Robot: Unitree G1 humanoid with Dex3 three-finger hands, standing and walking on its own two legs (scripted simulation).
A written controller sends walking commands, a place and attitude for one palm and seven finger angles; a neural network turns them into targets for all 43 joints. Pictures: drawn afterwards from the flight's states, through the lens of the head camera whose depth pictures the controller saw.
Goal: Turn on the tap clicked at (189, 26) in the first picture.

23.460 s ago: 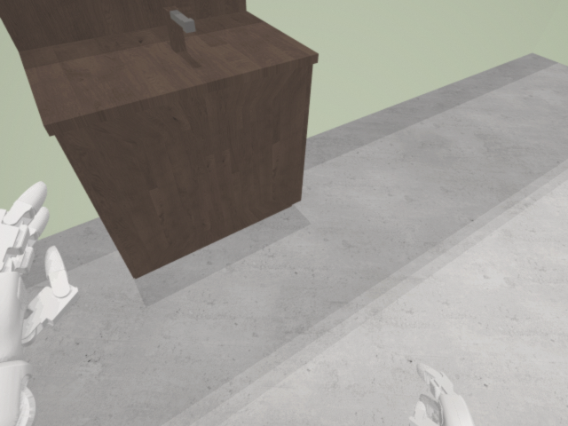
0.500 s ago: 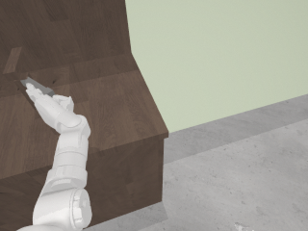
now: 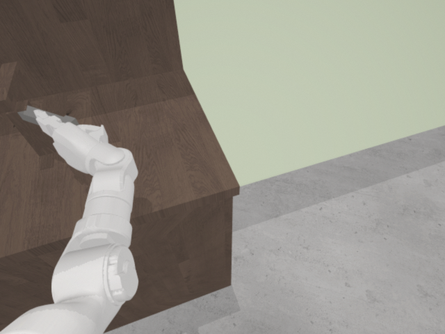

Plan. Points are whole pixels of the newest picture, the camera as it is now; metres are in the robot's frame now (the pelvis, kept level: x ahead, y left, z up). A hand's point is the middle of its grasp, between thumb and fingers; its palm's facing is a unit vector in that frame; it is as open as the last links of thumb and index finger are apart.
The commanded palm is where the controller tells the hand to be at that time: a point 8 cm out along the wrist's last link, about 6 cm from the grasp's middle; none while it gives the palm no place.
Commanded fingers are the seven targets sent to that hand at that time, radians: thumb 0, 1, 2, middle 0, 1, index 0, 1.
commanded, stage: push the lever round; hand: left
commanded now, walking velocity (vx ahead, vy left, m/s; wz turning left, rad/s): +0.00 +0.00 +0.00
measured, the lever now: (68, 126) +0.46 +0.29 +0.14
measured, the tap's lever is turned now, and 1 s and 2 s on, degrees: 47 61 57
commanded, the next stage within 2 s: lift the hand up off the lever in 0.32 s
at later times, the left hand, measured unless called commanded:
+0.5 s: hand (109, 119) +0.48 +0.23 +0.14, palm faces +0.82 -0.56 -0.11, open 8.4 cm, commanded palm +0.42 +0.26 +0.13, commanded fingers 0.00 0.90 0.90 -0.15 -0.15 -0.15 -0.15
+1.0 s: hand (102, 121) +0.47 +0.23 +0.14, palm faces +0.82 -0.58 -0.05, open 8.5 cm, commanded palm +0.40 +0.26 +0.15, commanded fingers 0.00 0.90 0.90 -0.15 -0.15 -0.15 -0.15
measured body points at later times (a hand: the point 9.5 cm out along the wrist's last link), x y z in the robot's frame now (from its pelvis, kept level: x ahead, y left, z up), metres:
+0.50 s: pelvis +0.00 +0.00 +0.00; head +0.04 -0.01 +0.45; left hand +0.44 +0.25 +0.14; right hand +0.04 -0.26 -0.14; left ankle +0.01 +0.14 -0.72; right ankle -0.01 -0.09 -0.72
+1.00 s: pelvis +0.02 +0.01 +0.01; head +0.04 +0.00 +0.46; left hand +0.42 +0.26 +0.15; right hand +0.08 -0.24 -0.13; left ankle +0.01 +0.14 -0.72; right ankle -0.01 -0.09 -0.72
